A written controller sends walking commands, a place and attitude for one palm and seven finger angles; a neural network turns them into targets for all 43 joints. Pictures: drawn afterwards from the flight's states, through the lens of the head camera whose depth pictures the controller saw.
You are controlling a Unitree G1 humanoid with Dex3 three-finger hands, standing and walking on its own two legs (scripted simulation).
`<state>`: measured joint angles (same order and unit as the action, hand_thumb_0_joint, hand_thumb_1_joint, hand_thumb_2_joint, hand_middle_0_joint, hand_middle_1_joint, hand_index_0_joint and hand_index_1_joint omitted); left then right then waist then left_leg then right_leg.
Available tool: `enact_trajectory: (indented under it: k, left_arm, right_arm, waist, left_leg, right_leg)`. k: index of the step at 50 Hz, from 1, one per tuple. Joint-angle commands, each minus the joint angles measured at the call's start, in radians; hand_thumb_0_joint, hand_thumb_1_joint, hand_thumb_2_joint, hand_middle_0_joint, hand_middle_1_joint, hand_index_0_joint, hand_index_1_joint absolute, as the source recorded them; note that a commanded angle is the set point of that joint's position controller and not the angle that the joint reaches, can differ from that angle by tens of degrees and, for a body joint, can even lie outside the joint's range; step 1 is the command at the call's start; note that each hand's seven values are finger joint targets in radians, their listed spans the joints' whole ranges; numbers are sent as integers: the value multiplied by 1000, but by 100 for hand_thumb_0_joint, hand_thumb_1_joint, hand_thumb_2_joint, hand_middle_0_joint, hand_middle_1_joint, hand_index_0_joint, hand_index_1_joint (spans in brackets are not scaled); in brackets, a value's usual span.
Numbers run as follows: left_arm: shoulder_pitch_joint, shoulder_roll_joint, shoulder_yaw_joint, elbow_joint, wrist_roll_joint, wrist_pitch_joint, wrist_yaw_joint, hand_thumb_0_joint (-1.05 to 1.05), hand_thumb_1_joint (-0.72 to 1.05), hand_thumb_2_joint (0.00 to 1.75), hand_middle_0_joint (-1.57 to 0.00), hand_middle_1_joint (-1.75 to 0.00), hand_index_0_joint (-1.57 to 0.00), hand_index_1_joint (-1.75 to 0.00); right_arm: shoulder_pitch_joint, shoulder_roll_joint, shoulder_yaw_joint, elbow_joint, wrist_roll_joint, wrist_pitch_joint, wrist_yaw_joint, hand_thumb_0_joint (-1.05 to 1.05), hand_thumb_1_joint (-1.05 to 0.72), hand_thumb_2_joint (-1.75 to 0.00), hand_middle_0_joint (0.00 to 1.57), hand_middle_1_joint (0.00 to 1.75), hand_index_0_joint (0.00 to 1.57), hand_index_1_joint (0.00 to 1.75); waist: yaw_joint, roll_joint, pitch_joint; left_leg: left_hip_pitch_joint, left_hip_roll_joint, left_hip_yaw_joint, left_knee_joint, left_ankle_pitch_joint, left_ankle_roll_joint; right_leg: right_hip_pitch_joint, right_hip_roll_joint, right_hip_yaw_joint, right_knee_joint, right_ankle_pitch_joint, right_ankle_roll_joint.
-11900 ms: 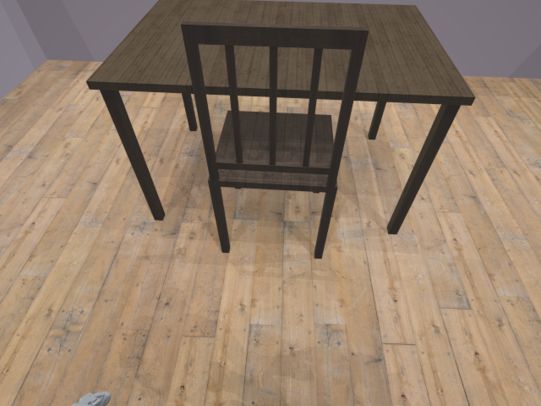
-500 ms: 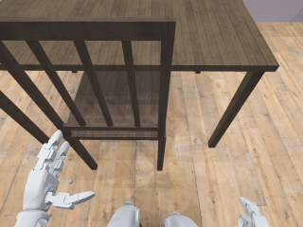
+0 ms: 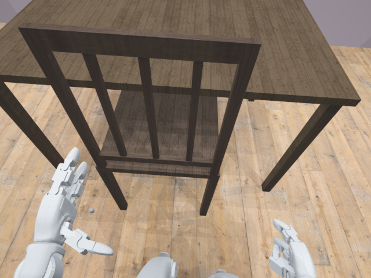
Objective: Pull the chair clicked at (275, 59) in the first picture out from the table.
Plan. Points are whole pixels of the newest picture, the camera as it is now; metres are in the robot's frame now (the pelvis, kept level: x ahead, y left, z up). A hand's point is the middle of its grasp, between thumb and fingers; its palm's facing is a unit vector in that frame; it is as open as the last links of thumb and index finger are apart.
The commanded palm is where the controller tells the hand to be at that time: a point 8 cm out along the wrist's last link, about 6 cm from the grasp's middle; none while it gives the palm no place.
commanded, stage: raise the hand toward the chair's back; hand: left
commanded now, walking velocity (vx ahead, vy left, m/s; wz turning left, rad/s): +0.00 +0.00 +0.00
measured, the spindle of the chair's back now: (151, 119) +0.49 +0.13 +0.03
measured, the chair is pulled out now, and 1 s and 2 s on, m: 0.00 0.00 0.00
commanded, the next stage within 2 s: aim the fingers beside a spindle in 0.56 s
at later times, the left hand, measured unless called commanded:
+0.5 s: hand (77, 206) +0.24 +0.23 +0.04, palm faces +0.03 -1.00 -0.04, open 17.0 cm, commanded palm +0.22 +0.28 +0.04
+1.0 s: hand (102, 199) +0.26 +0.19 +0.03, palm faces +0.00 -1.00 -0.03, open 17.0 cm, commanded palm +0.24 +0.25 +0.03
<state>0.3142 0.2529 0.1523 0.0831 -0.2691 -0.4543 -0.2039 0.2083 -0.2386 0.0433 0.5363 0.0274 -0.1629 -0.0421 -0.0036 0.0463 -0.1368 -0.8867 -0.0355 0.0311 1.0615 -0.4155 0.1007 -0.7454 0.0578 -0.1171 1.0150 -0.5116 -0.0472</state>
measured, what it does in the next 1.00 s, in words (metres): stands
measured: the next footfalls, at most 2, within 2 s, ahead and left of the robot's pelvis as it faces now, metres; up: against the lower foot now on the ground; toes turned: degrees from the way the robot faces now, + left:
none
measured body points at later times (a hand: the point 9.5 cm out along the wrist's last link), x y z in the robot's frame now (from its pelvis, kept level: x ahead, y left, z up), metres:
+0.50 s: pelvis -0.01 +0.02 +0.00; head +0.05 +0.05 +0.44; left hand +0.23 +0.28 +0.04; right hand +0.15 -0.23 -0.08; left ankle +0.06 +0.05 -0.66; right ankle -0.01 -0.10 -0.66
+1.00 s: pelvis -0.01 +0.01 -0.01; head +0.05 +0.03 +0.44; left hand +0.26 +0.24 +0.04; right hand +0.15 -0.24 -0.08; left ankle +0.06 +0.05 -0.66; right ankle -0.01 -0.10 -0.66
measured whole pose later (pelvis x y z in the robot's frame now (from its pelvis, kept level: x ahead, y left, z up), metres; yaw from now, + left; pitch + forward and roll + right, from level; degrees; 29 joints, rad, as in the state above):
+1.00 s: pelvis -0.01 +0.01 -0.01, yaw -1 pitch +14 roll -4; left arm 0.17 0.25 0.13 0.17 -0.23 -0.43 -0.17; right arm 0.22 -0.26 0.04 0.56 0.02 -0.15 -0.02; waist -0.03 0.04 -0.12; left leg -0.93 -0.04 0.05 1.09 -0.41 0.10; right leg -0.79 0.05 -0.11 1.05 -0.51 -0.04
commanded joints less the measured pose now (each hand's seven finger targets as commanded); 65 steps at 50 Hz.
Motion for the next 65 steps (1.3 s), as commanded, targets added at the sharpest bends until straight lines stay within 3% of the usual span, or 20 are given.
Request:
enact_trajectory:
  k: [1, 4, 7, 10, 15, 19, 26, 28, 30, 35, 36, 39, 44, 45, 49, 50, 51, 53, 59, 65]
  left_arm:
    - [-131, 123, 84, -114, -9, -82, 3, 0, -50, 30, -6, -8, -6, -8]
    - [-132, 125, 67, -103, -20, -43, -49, 0, -50, 30, -6, -8, -6, -8]
    - [-100, 134, 73, -136, -39, -1, -75, 0, -50, 30, -6, -8, -6, -8]
    - [-92, 178, 122, -190, -35, -6, -40, 0, -50, 30, -6, -8, -6, -8]
    - [-118, 183, 142, -193, -7, -66, 28, 0, -50, 30, -6, -8, -6, -8]
    - [-116, 130, 91, -139, -8, -62, 6, 0, -50, 30, -6, -8, -6, -8]
    - [-106, 165, 99, -223, -16, -24, -12, 0, -50, 30, -6, -8, -6, -8]
    - [-114, 165, 108, -237, -14, -35, 8, 0, -50, 30, -6, -8, -6, -8]
    - [-107, 176, 125, -202, -9, -42, 23, 0, -50, 30, -6, -8, -6, -8]
    - [-121, 110, 68, -118, -7, -43, 4, 0, -50, 30, -6, -8, -6, -8]
    - [-162, 86, 34, -109, -7, -40, -6, 0, -50, 30, -6, -8, -6, -8]
    - [-231, 88, 7, -134, 0, -37, -20, 0, -50, 30, -6, -8, -6, -8]
    - [-258, 138, 48, -164, 17, -54, 22, 0, -50, 30, -6, -8, -6, -8]
    - [-247, 176, 92, -145, 24, -56, 39, 0, -50, 30, -6, -8, -6, -8]
    - [-265, 124, 75, -75, 22, -55, 68, 0, -50, 30, -6, -8, -6, -8]
    - [-247, 143, 96, -41, 26, -52, 69, 0, -50, 30, -6, -8, -6, -8]
    - [-257, 100, 51, -33, 24, -48, 61, 0, -50, 30, -6, -8, -6, -8]
    - [-291, 87, 26, -29, 23, -44, 50, 0, -50, 30, -6, -8, -6, -8]
    - [-330, 93, 3, -67, 20, -67, 36, 0, -50, 30, -6, -8, -6, -8]
    - [-348, 144, 78, -2, 32, -93, 74, 0, -50, 30, -6, -8, -6, -8]
  right_arm:
    - [-24, -169, -74, -113, -2, -41, -11, 0, -90, -90, 20, 30, 20, 30]
    - [-19, -188, -79, -125, 7, -38, -11, 0, -90, -90, 20, 30, 20, 30]
    - [-13, -191, -83, -143, 16, -40, -15, 0, -90, -90, 20, 30, 20, 30]
    - [-13, -190, -82, -138, 9, -44, -14, 0, -90, -90, 20, 30, 20, 30]
    - [-5, -185, -86, -113, -7, -41, -3, 0, -90, -90, 20, 30, 20, 30]
    - [-8, -190, -88, -118, -1, -38, 4, 0, -90, -90, 20, 30, 20, 30]
    - [-10, -194, -89, -136, 8, -40, -2, 0, -90, -90, 20, 30, 20, 30]
    - [-11, -189, -84, -132, 4, -41, -2, 0, -90, -90, 20, 30, 20, 30]
    - [-11, -187, -83, -120, 1, -39, -3, 0, -90, -90, 20, 30, 20, 30]
    - [-12, -185, -81, -114, 4, -42, -1, 0, -90, -90, 20, 30, 20, 30]
    - [-17, -186, -79, -115, 5, -43, -1, 0, -90, -90, 20, 30, 20, 30]
    - [-13, -191, -82, -116, 6, -47, -5, 0, -90, -90, 20, 30, 20, 30]
    - [-17, -183, -79, -114, -2, -45, -3, 0, -90, -90, 20, 30, 20, 30]
    - [-14, -185, -80, -107, -4, -40, -2, 0, -90, -90, 20, 30, 20, 30]
    - [-21, -172, -74, -109, -8, -26, 9, 0, -90, -90, 20, 30, 20, 30]
    - [-18, -175, -77, -105, -7, -22, 10, 0, -90, -90, 20, 30, 20, 30]
    - [-22, -173, -75, -111, -5, -21, 13, 0, -90, -90, 20, 30, 20, 30]
    - [-20, -176, -77, -111, -4, -19, 15, 0, -90, -90, 20, 30, 20, 30]
    - [-4, -173, -80, -107, -2, -24, 11, 0, -90, -90, 20, 30, 20, 30]
    - [4, -169, -79, -81, -9, -11, 16, 0, -90, -90, 20, 30, 20, 30]
  waist:
    - [-30, 46, -156]
    - [-21, 70, -199]
    - [-13, 28, -238]
    - [1, 44, -222]
    - [-6, 76, -170]
    - [-19, 65, -174]
    - [-12, 74, -226]
    - [-12, 81, -188]
    - [-17, 51, -155]
    - [-34, 16, -149]
    - [-48, 14, -139]
    - [-48, 44, -184]
    - [-27, 67, -213]
    - [-14, 70, -211]
    - [-23, 37, -204]
    - [-16, 20, -202]
    - [-26, 24, -203]
    - [-32, 35, -216]
    - [-38, 35, -261]
    - [-29, 12, -269]
  left_leg:
    - [342, 90, -232, -211, 66, -117]
    - [386, 97, -260, -238, 45, -132]
    - [414, 99, -260, -254, 85, -128]
    - [436, 108, -289, -277, 104, -144]
    - [423, 115, -305, -275, 85, -161]
    - [390, 112, -298, -262, 18, -154]
    - [454, 120, -325, -289, 31, -157]
    - [449, 123, -339, -301, 13, -165]
    - [408, 117, -319, -292, -4, -156]
    - [342, 103, -279, -250, -38, -132]
    - [328, 100, -278, -246, -62, -129]
    - [360, 104, -296, -241, -65, -133]
    - [379, 101, -291, -238, -39, -137]
    - [370, 101, -288, -240, -26, -141]
    - [307, 85, -239, -202, -10, -120]
    - [288, 83, -226, -195, -1, -117]
    - [284, 80, -218, -185, 5, -111]
    - [279, 77, -204, -170, 17, -106]
    - [297, 76, -182, -130, 106, -92]
    - [213, 62, -136, -72, 164, -80]
  right_leg:
    - [-145, -23, 46, -107, 81, 16]
    - [-131, -26, 49, -111, 79, 18]
    - [-77, -23, 47, -136, 98, 21]
    - [-89, -23, 45, -125, 97, 22]
    - [-148, -28, 45, -89, 82, 22]
    - [-152, -32, 44, -85, 64, 24]
    - [-125, -28, 52, -101, 73, 28]
    - [-145, -29, 51, -90, 66, 28]
    - [-143, -25, 51, -97, 61, 26]
    - [-137, -27, 53, -102, 45, 24]
    - [-146, -30, 52, -100, 37, 26]
    - [-166, -34, 59, -88, 41, 25]
    - [-165, -33, 62, -80, 44, 20]
    - [-161, -29, 62, -75, 48, 16]
    - [-141, -29, 60, -83, 53, 15]
    - [-126, -25, 63, -88, 54, 11]
    - [-129, -27, 63, -89, 57, 13]
    - [-129, -28, 68, -93, 61, 13]
    - [-119, -26, 78, -94, 102, 12]
    - [-87, -26, 101, -73, 167, 14]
